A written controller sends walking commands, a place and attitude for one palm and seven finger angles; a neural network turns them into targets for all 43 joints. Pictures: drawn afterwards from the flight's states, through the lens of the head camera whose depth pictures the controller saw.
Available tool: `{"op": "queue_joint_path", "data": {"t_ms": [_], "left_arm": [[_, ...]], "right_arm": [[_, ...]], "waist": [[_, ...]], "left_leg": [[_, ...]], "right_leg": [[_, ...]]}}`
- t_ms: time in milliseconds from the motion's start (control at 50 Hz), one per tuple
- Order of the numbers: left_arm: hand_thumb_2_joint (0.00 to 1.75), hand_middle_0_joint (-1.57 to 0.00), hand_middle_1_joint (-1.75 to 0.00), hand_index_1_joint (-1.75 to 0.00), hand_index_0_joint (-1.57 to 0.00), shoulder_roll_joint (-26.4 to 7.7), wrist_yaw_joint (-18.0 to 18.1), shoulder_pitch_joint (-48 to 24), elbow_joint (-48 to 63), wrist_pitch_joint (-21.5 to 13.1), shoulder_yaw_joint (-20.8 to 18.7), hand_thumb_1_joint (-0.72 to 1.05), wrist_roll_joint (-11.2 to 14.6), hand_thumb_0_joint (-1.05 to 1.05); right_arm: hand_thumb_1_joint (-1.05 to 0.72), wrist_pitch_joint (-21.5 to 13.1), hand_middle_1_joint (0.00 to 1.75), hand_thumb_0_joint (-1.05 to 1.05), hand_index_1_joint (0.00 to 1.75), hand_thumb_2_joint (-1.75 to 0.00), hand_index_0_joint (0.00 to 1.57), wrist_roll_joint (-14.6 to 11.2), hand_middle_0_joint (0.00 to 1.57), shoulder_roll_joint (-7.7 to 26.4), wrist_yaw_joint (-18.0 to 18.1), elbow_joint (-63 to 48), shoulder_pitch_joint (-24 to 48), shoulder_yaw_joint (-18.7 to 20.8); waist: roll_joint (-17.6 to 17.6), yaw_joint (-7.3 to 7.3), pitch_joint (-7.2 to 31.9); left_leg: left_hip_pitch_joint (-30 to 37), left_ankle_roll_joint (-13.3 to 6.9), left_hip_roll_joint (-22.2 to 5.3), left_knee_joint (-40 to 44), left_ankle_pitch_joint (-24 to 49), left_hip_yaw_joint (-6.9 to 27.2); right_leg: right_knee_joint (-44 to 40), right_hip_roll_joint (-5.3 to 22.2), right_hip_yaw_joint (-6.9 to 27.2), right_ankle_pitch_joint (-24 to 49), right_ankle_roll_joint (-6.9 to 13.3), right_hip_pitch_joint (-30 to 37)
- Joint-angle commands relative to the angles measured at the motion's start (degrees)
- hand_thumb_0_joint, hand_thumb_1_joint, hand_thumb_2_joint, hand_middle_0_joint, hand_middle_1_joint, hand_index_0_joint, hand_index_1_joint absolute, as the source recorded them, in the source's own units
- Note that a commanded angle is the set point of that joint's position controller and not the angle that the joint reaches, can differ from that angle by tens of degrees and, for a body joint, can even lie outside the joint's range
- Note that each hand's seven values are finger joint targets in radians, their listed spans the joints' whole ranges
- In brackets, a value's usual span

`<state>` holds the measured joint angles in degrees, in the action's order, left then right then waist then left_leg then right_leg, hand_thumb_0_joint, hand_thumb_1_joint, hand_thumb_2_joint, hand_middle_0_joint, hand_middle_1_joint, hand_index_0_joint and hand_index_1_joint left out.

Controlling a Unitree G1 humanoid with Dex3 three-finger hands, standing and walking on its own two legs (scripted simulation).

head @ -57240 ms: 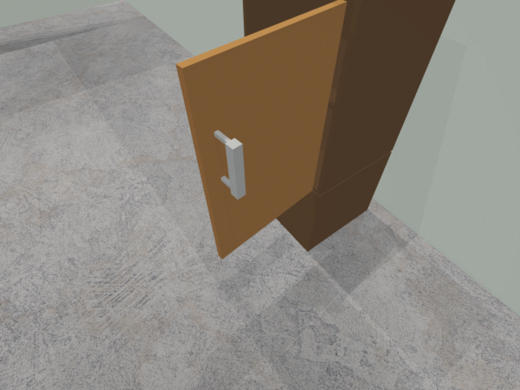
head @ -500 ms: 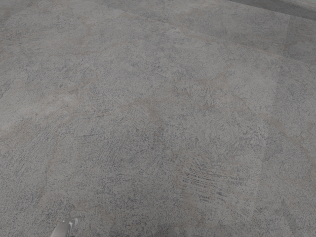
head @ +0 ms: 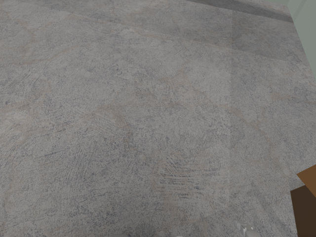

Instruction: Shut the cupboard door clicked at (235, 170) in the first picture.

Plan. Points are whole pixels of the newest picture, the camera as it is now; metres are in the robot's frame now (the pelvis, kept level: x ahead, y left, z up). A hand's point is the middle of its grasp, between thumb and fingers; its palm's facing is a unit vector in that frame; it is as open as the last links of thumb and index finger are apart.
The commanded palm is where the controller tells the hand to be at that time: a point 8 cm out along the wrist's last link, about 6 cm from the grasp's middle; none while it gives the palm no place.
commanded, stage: turn to face it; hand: left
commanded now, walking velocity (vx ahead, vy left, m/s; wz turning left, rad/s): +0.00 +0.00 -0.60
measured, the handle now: out of the picture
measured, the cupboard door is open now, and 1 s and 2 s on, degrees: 38 38 38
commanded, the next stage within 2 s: take the last steps up to it in 1.68 s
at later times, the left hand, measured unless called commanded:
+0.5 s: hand (117, 213) +0.19 +0.12 -0.14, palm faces -0.32 -0.91 -0.28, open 7.4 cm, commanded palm none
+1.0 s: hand (119, 197) +0.24 +0.13 -0.16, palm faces -0.53 -0.82 -0.19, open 7.4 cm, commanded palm none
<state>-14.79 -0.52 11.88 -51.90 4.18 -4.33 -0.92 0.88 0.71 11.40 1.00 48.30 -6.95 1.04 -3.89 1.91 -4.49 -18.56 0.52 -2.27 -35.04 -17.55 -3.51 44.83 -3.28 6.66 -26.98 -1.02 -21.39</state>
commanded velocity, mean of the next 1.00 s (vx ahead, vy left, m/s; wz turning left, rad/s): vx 0.00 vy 0.00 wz -0.60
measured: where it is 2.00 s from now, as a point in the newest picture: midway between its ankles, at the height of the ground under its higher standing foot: outside the picture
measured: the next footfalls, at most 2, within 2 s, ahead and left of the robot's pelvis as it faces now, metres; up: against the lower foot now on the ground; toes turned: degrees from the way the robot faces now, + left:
right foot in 0.40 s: +0.01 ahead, -0.15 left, +0.00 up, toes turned -20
left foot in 0.80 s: +0.14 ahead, +0.06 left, +0.00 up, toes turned -26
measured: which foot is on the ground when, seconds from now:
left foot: down 0.00-0.40, up 0.42-0.78, down 0.80-1.00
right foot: up 0.00-0.38, down 0.40-0.82, up 0.84-1.00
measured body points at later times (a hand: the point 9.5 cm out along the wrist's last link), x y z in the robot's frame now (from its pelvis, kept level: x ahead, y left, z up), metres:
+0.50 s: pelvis +0.01 -0.04 +0.00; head +0.05 -0.07 +0.45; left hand +0.20 +0.17 -0.12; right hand -0.03 -0.31 -0.15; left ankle +0.00 +0.11 -0.66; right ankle -0.03 -0.14 -0.73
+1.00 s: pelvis +0.05 -0.01 +0.02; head +0.12 +0.00 +0.46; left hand +0.26 +0.17 -0.15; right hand -0.01 -0.27 -0.10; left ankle +0.10 +0.08 -0.73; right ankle -0.07 -0.10 -0.63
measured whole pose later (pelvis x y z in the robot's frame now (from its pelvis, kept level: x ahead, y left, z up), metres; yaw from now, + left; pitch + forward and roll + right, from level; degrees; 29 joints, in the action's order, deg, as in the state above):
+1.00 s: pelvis +0.05 -0.01 +0.02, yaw -36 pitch +2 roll -3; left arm -16.5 -2.2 10.5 -51.9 4.9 -5.2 -1.3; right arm 0.7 1.5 10.7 1.6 48.3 -10.8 0.1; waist -2.5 1.2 -4.9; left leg -13.8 -0.7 -6.0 -28.8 -16.3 -8.0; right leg 66.0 -0.7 0.4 -26.0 -3.3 -28.3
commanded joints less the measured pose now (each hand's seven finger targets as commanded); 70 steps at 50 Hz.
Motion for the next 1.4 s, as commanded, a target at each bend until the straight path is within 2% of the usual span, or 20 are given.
{"op": "queue_joint_path", "data": {"t_ms": [0, 60, 240, 320, 340, 380, 420, 520, 680, 740, 760, 800, 820, 920, 1160, 1200, 1220, 1240, 1260, 1380], "left_arm": [[0.90, -0.20, -0.30, -0.30, -0.20, -6.05, -0.45, -1.18, 5.32, -1.22, -2.43, 0.90, -0.48, 0.00], [0.90, -0.20, -0.30, -0.30, -0.20, -4.70, -1.50, -1.92, 5.21, -0.74, -1.95, 0.90, -0.26, 0.00], [0.90, -0.20, -0.30, -0.30, -0.20, -2.48, -2.11, -6.74, 7.19, -0.81, -0.95, 0.90, -0.27, 0.00], [0.90, -0.20, -0.30, -0.30, -0.20, -3.53, -1.88, -3.09, 6.10, -1.78, -0.94, 0.90, -0.23, 0.00], [0.90, -0.20, -0.30, -0.30, -0.20, -5.44, -1.63, 0.80, 4.85, -2.24, -1.32, 0.90, -0.40, 0.00], [0.90, -0.20, -0.30, -0.30, -0.20, -15.94, 0.02, 8.63, 2.31, -3.36, -3.28, 0.90, -0.57, 0.00], [0.90, -0.20, -0.30, -0.30, -0.20, -13.55, 1.19, 4.87, 3.48, -3.01, -2.88, 0.90, -0.08, 0.00], [0.90, -0.20, -0.30, -0.30, -0.20, -9.03, 1.21, -2.53, 5.70, -3.62, -1.36, 0.90, -0.03, 0.00], [0.90, -0.20, -0.30, -0.30, -0.20, -10.79, 0.93, -1.37, 5.25, -3.07, -2.36, 0.90, -0.73, 0.00], [0.90, -0.20, -0.30, -0.30, -0.20, -9.86, 0.87, -3.40, 5.23, -2.59, -2.33, 0.90, -0.30, 0.00], [0.90, -0.20, -0.30, -0.30, -0.20, -8.64, 0.72, -4.29, 5.84, -2.27, -1.95, 0.90, 0.20, 0.00], [0.90, -0.20, -0.30, -0.30, -0.20, -4.26, 0.10, -2.47, 7.42, -1.93, -0.96, 0.90, 0.56, 0.00], [0.90, -0.20, -0.30, -0.30, -0.20, -5.72, -0.07, -2.74, 7.39, -1.76, -1.38, 0.90, 0.04, 0.00], [0.90, -0.20, -0.30, -0.30, -0.20, -4.46, -1.52, -1.65, 4.74, -0.96, -1.78, 0.90, -0.18, 0.00], [0.90, -0.20, -0.30, -0.30, -0.20, -2.81, -1.84, -4.92, 5.57, -1.51, -0.71, 0.90, -0.11, 0.00], [0.90, -0.20, -0.30, -0.30, -0.20, -5.53, -1.42, 2.25, 3.27, -2.27, -1.32, 0.90, -0.33, 0.00], [0.90, -0.20, -0.30, -0.30, -0.20, -11.53, -0.63, 6.27, 2.05, -3.21, -2.31, 0.90, -0.92, 0.00], [0.90, -0.20, -0.30, -0.30, -0.20, -15.66, 0.31, 8.69, 1.02, -3.45, -3.03, 0.90, -0.36, 0.00], [0.90, -0.20, -0.30, -0.30, -0.20, -15.41, 0.95, 8.48, 1.25, -3.24, -2.75, 0.90, 0.13, 0.00], [0.90, -0.20, -0.30, -0.30, -0.20, -8.04, 1.37, -3.29, 4.32, -3.82, -0.70, 0.90, -0.05, 0.00]], "right_arm": [[-0.90, -0.91, 0.30, 0.00, 0.30, -0.90, 0.20, 1.13, 0.20, 12.54, 1.79, -3.66, -4.28, 2.78], [-0.90, -0.96, 0.30, 0.00, 0.30, -0.90, 0.20, 1.08, 0.20, 11.13, 1.81, -3.78, -4.11, 2.49], [-0.90, -0.60, 0.30, 0.00, 0.30, -0.90, 0.20, 1.05, 0.20, 12.96, 0.82, -0.55, -8.41, 4.05], [-0.90, -0.42, 0.30, 0.00, 0.30, -0.90, 0.20, 0.80, 0.20, 14.31, 0.34, -0.19, -6.69, 4.76], [-0.90, -0.35, 0.30, 0.00, 0.30, -0.90, 0.20, 0.41, 0.20, 13.93, 0.01, -0.29, -6.26, 4.81], [-0.90, 0.06, 0.30, 0.00, 0.30, -0.90, 0.20, -0.12, 0.20, 7.07, -0.26, -4.60, -2.34, 2.93], [-0.90, 1.16, 0.30, 0.00, 0.30, -0.90, 0.20, -0.24, 0.20, 8.10, 0.54, -4.30, -1.43, 2.89], [-0.90, 1.32, 0.30, 0.00, 0.30, -0.90, 0.20, 0.27, 0.20, 8.42, -0.11, -1.29, -4.45, 2.98], [-0.90, 0.47, 0.30, 0.00, 0.30, -0.90, 0.20, -0.29, 0.20, 7.26, 0.19, -3.07, -1.98, 2.67], [-0.90, -0.05, 0.30, 0.00, 0.30, -0.90, 0.20, -0.66, 0.20, 7.55, 0.63, -1.96, -5.96, 2.78], [-0.90, -0.60, 0.30, 0.00, 0.30, -0.90, 0.20, -0.45, 0.20, 9.26, 0.89, -1.17, -8.90, 2.99], [-0.90, -0.97, 0.30, 0.00, 0.30, -0.90, 0.20, 0.69, 0.20, 17.63, 1.27, -1.71, -10.80, 4.21], [-0.90, -0.56, 0.30, 0.00, 0.30, -0.90, 0.20, 1.14, 0.20, 16.57, 1.25, -2.72, -9.56, 3.77], [-0.90, -1.24, 0.30, 0.00, 0.30, -0.90, 0.20, 1.02, 0.20, 11.55, 1.87, -3.20, -5.46, 2.57], [-0.90, -0.47, 0.30, 0.00, 0.30, -0.90, 0.20, 1.05, 0.20, 14.02, 0.42, 0.46, -8.08, 4.54], [-0.90, -0.30, 0.30, 0.00, 0.30, -0.90, 0.20, 0.38, 0.20, 13.81, 0.07, 0.09, -6.17, 4.63], [-0.90, -0.16, 0.30, 0.00, 0.30, -0.90, 0.20, -0.24, 0.20, 9.79, -0.26, -1.24, -6.22, 3.84], [-0.90, 0.25, 0.30, 0.00, 0.30, -0.90, 0.20, -0.06, 0.20, 7.20, -0.15, -3.80, -3.32, 2.84], [-0.90, 1.24, 0.30, 0.00, 0.30, -0.90, 0.20, -0.34, 0.20, 8.52, 0.43, -3.31, -3.33, 2.65], [-0.90, 1.55, 0.30, 0.00, 0.30, -0.90, 0.20, 0.40, 0.20, 7.77, -0.25, 1.11, -7.25, 2.74]], "waist": [[18.45, -2.01, 6.02], [14.66, -2.03, 4.83], [17.39, -4.24, 6.07], [15.46, -1.95, 7.79], [11.91, 0.24, 9.23], [-14.36, 3.93, 10.26], [-7.59, 1.88, 6.63], [-5.02, -2.41, 7.80], [-4.43, -1.26, 8.32], [-4.83, -3.55, 8.41], [-0.55, -4.89, 9.49], [22.88, -4.74, 9.91], [16.09, -4.57, 8.07], [14.90, -2.02, 7.16], [17.74, -3.20, 6.70], [11.21, 0.80, 8.82], [-5.26, 2.70, 10.92], [-13.41, 3.54, 9.35], [-8.99, 3.09, 9.30], [-5.37, -3.36, 7.73]], "left_leg": [[10.18, -8.81, -20.71, 15.83, 30.90, 14.13], [12.71, -7.38, -16.67, 13.87, 34.19, 4.89], [15.27, -7.29, -18.46, 11.65, 30.66, -2.38], [12.68, -3.90, -18.23, 4.35, 28.39, -5.39], [8.23, -1.56, -16.26, -2.36, 25.54, -7.27], [-15.77, 4.10, -2.55, -27.49, -20.72, -7.16], [-19.79, 3.36, -4.89, -35.49, -15.86, 3.64], [-13.33, 5.11, -4.12, -29.73, -4.77, 2.87], [-7.49, 4.73, -0.77, -10.89, -6.99, 2.18], [4.19, 3.94, 0.69, 4.27, 1.86, 2.35], [11.84, 3.35, -1.42, 11.69, 6.84, 3.00], [17.13, -6.78, -24.82, 18.50, 20.28, 24.02], [11.23, -9.79, -25.71, 17.75, 20.03, 22.06], [15.49, -6.91, -16.37, 13.65, 34.86, 4.60], [13.55, -5.39, -18.85, 8.15, 29.27, -4.21], [6.54, -1.20, -15.98, -2.07, 21.53, -7.74], [-5.31, 2.23, -9.35, -14.47, 4.06, -10.32], [-15.41, 4.06, -2.82, -26.79, -21.13, -6.44], [-15.24, 3.34, -4.13, -32.78, -19.66, 1.17], [-12.02, 4.54, -3.99, -30.43, -3.45, 2.50]], "right_leg": [[25.86, 3.68, -2.78, -4.23, -2.01, -11.25], [24.60, 4.78, -5.63, 0.31, -2.84, -11.78], [4.46, 5.16, -11.61, 2.37, -2.02, -5.15], [-11.40, 3.62, -13.34, 10.55, 0.08, 5.26], [-18.32, 4.04, -12.30, 18.01, 1.16, 13.18], [-22.72, 25.32, 16.78, 54.10, 11.31, 25.39], [-24.87, 23.91, 12.89, 43.46, 14.03, 19.54], [-23.18, 15.78, 4.65, 42.38, 10.63, 13.71], [-21.53, 15.65, 12.08, 37.75, 12.17, 13.24], [-17.24, 12.86, 13.37, 35.47, 8.43, 6.24], [-13.90, 9.36, 10.35, 29.47, 5.54, 1.47], [9.55, -0.61, -3.78, -9.22, -0.42, -11.42], [18.10, 2.10, -2.19, -8.80, -0.22, -9.34], [24.11, 4.34, -5.39, 1.08, -2.81, -12.54], [-5.96, 3.99, -12.84, 5.25, -0.36, 1.21], [-18.73, 4.70, -11.48, 18.79, 1.30, 14.15], [-23.83, 16.03, 3.73, 32.14, 5.57, 24.38], [-23.57, 26.32, 16.38, 53.53, 11.68, 23.53], [-24.84, 27.18, 15.03, 47.00, 14.77, 19.07], [-25.07, 15.50, 2.10, 37.02, 10.15, 11.48]]}}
